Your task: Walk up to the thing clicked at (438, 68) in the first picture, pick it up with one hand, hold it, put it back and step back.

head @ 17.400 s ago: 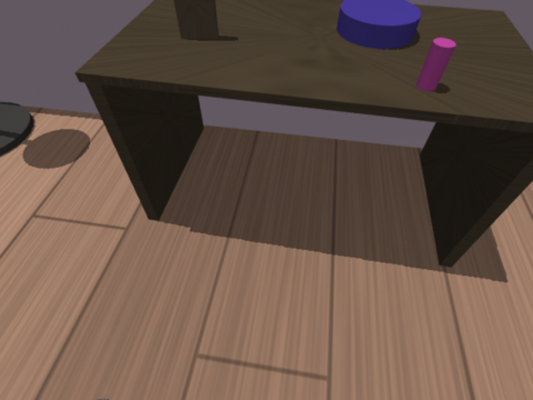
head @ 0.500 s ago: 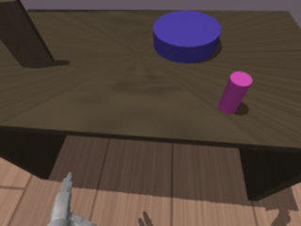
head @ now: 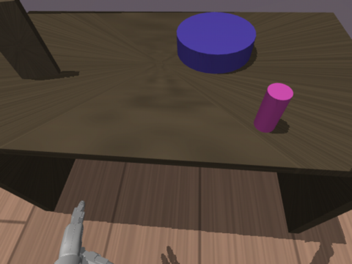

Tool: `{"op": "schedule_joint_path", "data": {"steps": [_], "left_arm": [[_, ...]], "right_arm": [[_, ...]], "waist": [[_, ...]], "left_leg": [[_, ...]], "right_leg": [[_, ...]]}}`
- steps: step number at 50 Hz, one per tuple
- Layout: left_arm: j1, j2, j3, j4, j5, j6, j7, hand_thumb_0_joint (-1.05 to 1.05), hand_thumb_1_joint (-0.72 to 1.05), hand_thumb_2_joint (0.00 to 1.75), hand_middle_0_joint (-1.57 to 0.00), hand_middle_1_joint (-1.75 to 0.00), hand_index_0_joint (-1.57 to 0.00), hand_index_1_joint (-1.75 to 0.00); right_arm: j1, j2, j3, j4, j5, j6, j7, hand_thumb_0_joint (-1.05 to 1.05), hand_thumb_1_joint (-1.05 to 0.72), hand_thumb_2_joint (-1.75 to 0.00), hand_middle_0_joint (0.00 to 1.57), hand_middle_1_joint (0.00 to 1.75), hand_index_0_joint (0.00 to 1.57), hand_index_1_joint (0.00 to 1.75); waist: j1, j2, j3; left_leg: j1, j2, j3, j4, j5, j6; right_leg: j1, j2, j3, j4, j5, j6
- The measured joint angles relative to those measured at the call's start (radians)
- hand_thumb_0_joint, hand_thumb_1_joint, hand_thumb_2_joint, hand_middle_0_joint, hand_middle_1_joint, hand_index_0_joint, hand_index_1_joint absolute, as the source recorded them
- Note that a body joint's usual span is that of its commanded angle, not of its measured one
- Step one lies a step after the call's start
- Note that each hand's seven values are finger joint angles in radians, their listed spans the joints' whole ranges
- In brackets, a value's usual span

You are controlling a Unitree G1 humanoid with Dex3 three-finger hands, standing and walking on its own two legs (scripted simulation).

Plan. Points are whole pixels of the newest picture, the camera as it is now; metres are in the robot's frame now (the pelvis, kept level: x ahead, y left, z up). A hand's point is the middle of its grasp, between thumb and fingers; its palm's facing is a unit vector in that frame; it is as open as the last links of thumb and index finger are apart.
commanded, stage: approach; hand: right
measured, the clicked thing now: (271, 109) +0.46 -0.19 +0.06
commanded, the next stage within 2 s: close in in 0.14 s
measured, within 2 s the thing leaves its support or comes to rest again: leaves its support in 1.72 s
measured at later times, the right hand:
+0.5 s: hand (285, 102) +0.48 -0.23 +0.07, palm faces +0.11 +0.99 +0.04, open 17.7 cm
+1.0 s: hand (268, 101) +0.48 -0.19 +0.07, palm faces +0.13 +0.99 +0.02, open 17.7 cm
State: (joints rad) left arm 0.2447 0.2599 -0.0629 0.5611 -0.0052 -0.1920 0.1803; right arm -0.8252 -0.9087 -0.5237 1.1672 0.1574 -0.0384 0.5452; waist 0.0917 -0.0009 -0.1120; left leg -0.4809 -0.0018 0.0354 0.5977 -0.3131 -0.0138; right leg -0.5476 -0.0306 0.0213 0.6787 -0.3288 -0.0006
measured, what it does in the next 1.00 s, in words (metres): stands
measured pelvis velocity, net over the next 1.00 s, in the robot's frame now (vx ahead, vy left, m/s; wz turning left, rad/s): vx -0.02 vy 0.00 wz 0.04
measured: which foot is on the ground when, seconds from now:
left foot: down 0.00-1.00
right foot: down 0.00-1.00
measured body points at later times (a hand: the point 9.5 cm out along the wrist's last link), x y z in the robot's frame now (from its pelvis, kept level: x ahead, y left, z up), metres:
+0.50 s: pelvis -0.02 +0.00 -0.03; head +0.08 -0.03 +0.41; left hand +0.12 +0.28 -0.07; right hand +0.47 -0.28 +0.07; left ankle -0.02 +0.13 -0.72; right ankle +0.00 -0.12 -0.72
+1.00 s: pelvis -0.02 +0.00 -0.04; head +0.06 -0.02 +0.41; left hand +0.11 +0.28 -0.07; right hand +0.47 -0.24 +0.07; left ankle -0.02 +0.13 -0.72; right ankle +0.00 -0.11 -0.72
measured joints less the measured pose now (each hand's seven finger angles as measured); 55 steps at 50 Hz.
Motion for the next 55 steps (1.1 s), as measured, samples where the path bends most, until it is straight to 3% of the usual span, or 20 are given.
{"op": "schedule_joint_path", "data": {"steps": [5, 10, 17, 23, 25, 29, 32, 41, 51, 55], "left_arm": [[-0.01, 0.002, -0.007, -0.019, 0.0, -0.014, -0.013, 0.0, -0.55, 0.06, -0.06, -0.06, -0.05, -0.06], [-0.002, -0.022, -0.019, -0.064, 0.02, -0.015, -0.043, 0.0, -0.54, 0.06, -0.06, -0.06, -0.06, -0.06], [0.022, -0.014, 0.034, -0.112, 0.043, 0.017, -0.08, 0.0, -0.53, 0.05, -0.07, -0.06, -0.07, -0.06], [0.014, -0.003, 0.049, -0.163, 0.051, 0.064, -0.102, -0.01, -0.54, 0.06, -0.06, -0.06, -0.06, -0.06], [0.017, -0.006, 0.056, -0.191, 0.051, 0.073, -0.109, -0.01, -0.55, 0.06, -0.06, -0.06, -0.06, -0.06], [0.034, -0.017, 0.067, -0.222, 0.04, 0.093, -0.127, -0.01, -0.54, 0.06, -0.06, -0.06, -0.07, -0.06], [0.043, -0.024, 0.072, -0.245, 0.039, 0.096, -0.141, 0.0, -0.54, 0.06, -0.06, -0.06, -0.07, -0.06], [0.079, -0.036, 0.089, -0.287, 0.031, 0.107, -0.168, 0.0, -0.53, 0.05, -0.07, -0.07, -0.07, -0.06], [0.083, -0.009, 0.115, -0.293, 0.028, 0.124, -0.157, -0.01, -0.53, 0.05, -0.06, -0.06, -0.06, -0.05], [0.075, -0.022, 0.108, -0.293, 0.026, 0.127, -0.162, -0.01, -0.55, 0.07, -0.05, -0.06, -0.05, -0.06]], "right_arm": [[-0.006, 0.066, 0.055, 0.02, 0.016, -0.038, -0.006, -0.02, 0.57, -0.05, 0.03, 0.05, 0.04, 0.04], [0.023, 0.163, 0.05, 0.008, 0.017, -0.099, -0.042, -0.02, 0.56, -0.05, 0.03, 0.05, 0.04, 0.04], [0.044, 0.263, 0.006, -0.037, -0.015, -0.203, -0.168, -0.02, 0.56, -0.05, 0.04, 0.05, 0.04, 0.04], [0.014, 0.317, 0.015, -0.065, -0.058, -0.241, -0.276, -0.02, 0.58, -0.05, 0.03, 0.05, 0.04, 0.04], [0.014, 0.333, 0.015, -0.087, -0.07, -0.24, -0.307, -0.02, 0.58, -0.05, 0.03, 0.05, 0.04, 0.04], [-0.01, 0.347, 0.059, -0.028, -0.07, -0.243, -0.35, -0.02, 0.59, -0.05, 0.03, 0.05, 0.03, 0.04], [-0.007, 0.357, 0.065, -0.035, -0.085, -0.231, -0.363, -0.02, 0.59, -0.05, 0.03, 0.05, 0.03, 0.05], [-0.006, 0.41, 0.09, -0.096, -0.07, -0.218, -0.372, -0.02, 0.59, -0.06, 0.02, 0.06, 0.03, 0.05], [-0.024, 0.456, 0.116, -0.121, -0.093, -0.213, -0.463, -0.02, 0.57, -0.05, 0.03, 0.05, 0.03, 0.04], [-0.024, 0.469, 0.125, -0.107, -0.093, -0.23, -0.467, -0.02, 0.56, -0.04, 0.04, 0.05, 0.04, 0.04]], "waist": [[0.006, 0.008, 0.006], [0.035, 0.021, 0.007], [0.077, 0.028, 0.003], [0.094, 0.024, -0.01], [0.094, 0.018, -0.019], [0.088, 0.003, -0.03], [0.081, -0.005, -0.038], [0.063, -0.007, -0.011], [0.064, 0.003, -0.016], [0.062, -0.003, -0.016]], "left_leg": [[-0.045, 0.002, -0.001, 0.035, -0.008, 0.0], [-0.127, -0.003, -0.005, 0.1, -0.027, 0.003], [-0.242, -0.016, -0.018, 0.2, -0.059, 0.003], [-0.288, -0.026, -0.022, 0.242, -0.072, 0.002], [-0.279, -0.028, -0.024, 0.24, -0.072, 0.002], [-0.247, -0.022, -0.02, 0.226, -0.073, -0.001], [-0.254, -0.02, -0.024, 0.235, -0.076, -0.001], [-0.3, -0.011, -0.026, 0.286, -0.088, -0.002], [-0.292, -0.018, -0.027, 0.279, -0.087, 0.003], [-0.286, -0.016, -0.028, 0.279, -0.09, 0.003]], "right_leg": [[-0.04, 0.002, -0.001, 0.022, -0.002, 0.0], [-0.115, -0.004, -0.003, 0.08, -0.019, 0.004], [-0.225, -0.018, -0.013, 0.183, -0.059, 0.006], [-0.272, -0.029, -0.016, 0.235, -0.079, 0.005], [-0.262, -0.031, -0.018, 0.235, -0.083, 0.005], [-0.234, -0.025, -0.013, 0.223, -0.082, 0.002], [-0.238, -0.023, -0.017, 0.226, -0.083, 0.0], [-0.276, -0.014, -0.02, 0.258, -0.084, 0.0], [-0.266, -0.021, -0.02, 0.251, -0.084, 0.005], [-0.258, -0.019, -0.021, 0.248, -0.086, 0.005]]}}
